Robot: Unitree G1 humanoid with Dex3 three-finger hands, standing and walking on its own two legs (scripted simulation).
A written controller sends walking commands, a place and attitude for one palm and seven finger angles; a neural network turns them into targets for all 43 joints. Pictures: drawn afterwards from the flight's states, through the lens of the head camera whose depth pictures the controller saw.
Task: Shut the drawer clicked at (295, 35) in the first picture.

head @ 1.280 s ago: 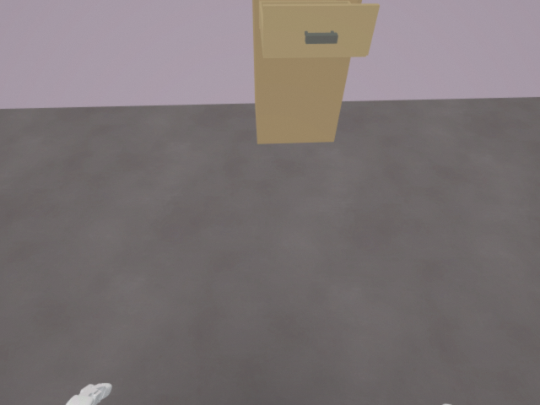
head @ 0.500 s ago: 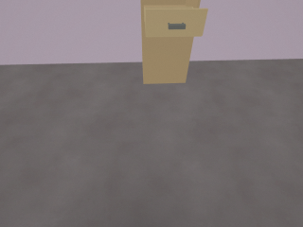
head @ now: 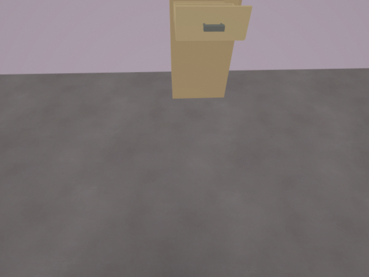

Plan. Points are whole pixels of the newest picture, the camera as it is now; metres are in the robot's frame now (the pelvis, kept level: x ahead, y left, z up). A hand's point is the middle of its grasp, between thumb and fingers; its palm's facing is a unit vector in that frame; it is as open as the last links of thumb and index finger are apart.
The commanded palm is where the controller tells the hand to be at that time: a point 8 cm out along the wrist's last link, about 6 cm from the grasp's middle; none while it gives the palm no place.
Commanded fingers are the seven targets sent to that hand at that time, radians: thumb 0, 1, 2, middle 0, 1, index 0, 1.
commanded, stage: look at it before walking up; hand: left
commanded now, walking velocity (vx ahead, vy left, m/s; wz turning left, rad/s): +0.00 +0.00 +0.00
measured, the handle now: (213, 26) +1.36 -0.09 -0.03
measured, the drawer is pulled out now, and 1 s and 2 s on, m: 0.29 0.29 0.29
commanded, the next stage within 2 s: walk to a spot facing it in 0.46 s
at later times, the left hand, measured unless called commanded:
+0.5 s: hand out of the picture +0.09 +0.25 -0.15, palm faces -0.04 -0.94 -0.34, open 7.3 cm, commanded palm none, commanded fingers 0.00 0.90 0.90 -0.20 -0.30 -0.20 -0.30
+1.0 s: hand out of the picture +0.13 +0.14 -0.18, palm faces -0.13 -0.96 -0.24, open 7.3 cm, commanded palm none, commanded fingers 0.00 0.90 0.90 -0.20 -0.30 -0.20 -0.30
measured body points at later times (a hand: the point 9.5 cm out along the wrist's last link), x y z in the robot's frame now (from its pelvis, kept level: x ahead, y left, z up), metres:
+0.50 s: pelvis +0.02 +0.00 +0.00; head +0.02 +0.00 +0.45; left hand +0.10 +0.30 -0.13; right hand +0.10 -0.30 -0.13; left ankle +0.00 +0.12 -0.74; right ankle +0.01 -0.12 -0.74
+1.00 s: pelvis +0.09 -0.05 -0.02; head +0.11 -0.07 +0.42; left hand +0.14 +0.19 -0.16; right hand +0.04 -0.31 -0.19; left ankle +0.02 +0.10 -0.69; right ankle +0.07 -0.13 -0.74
